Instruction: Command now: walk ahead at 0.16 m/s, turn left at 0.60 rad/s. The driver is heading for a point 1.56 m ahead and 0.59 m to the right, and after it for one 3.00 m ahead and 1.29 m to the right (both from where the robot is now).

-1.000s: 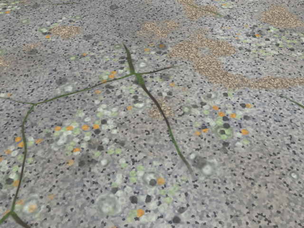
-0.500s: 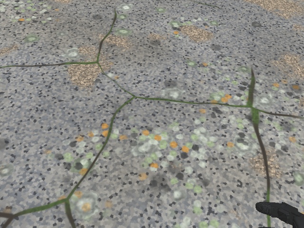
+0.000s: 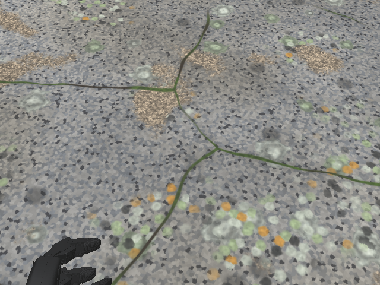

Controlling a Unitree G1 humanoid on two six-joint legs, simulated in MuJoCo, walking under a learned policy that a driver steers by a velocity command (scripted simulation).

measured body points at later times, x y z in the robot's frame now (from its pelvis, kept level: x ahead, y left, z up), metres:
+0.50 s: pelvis +0.06 +0.00 +0.01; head +0.09 +0.01 +0.46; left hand +0.19 +0.28 -0.10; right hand +0.20 -0.27 -0.08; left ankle +0.07 +0.14 -0.72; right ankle +0.07 -0.11 -0.67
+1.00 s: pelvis +0.05 -0.05 +0.02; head +0.09 -0.08 +0.47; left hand +0.30 +0.17 -0.06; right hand +0.12 -0.36 -0.09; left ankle +0.14 +0.11 -0.67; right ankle +0.06 -0.12 -0.72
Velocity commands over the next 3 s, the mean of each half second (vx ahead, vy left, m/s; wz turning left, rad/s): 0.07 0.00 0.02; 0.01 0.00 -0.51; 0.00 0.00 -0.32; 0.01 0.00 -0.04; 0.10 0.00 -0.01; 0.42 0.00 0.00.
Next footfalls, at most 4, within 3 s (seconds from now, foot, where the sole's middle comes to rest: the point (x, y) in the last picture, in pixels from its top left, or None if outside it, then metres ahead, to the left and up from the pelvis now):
0.32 left None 0.11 0.14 -0.76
0.64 right None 0.10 -0.13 -0.76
1.16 left None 0.16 0.07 -0.76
1.48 right None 0.01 -0.15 -0.76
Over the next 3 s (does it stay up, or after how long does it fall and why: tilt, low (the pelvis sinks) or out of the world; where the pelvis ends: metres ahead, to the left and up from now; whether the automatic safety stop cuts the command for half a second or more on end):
stays up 0.29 -0.18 0.00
